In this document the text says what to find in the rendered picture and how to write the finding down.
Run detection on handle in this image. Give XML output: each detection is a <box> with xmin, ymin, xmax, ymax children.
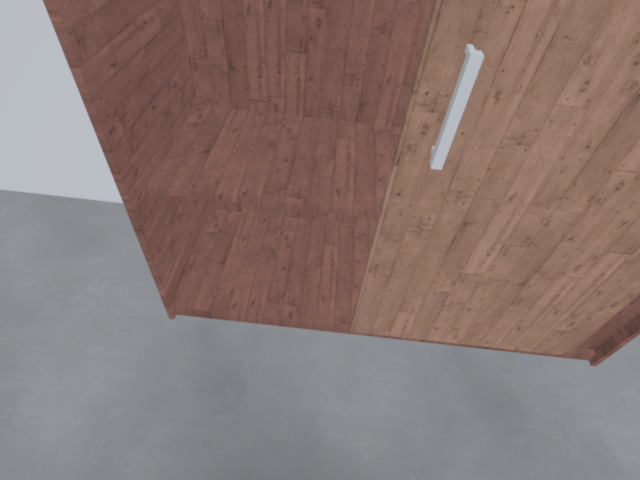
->
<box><xmin>429</xmin><ymin>44</ymin><xmax>484</xmax><ymax>170</ymax></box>

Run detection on wardrobe door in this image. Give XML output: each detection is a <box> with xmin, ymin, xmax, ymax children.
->
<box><xmin>350</xmin><ymin>0</ymin><xmax>640</xmax><ymax>356</ymax></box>
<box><xmin>577</xmin><ymin>295</ymin><xmax>640</xmax><ymax>349</ymax></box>

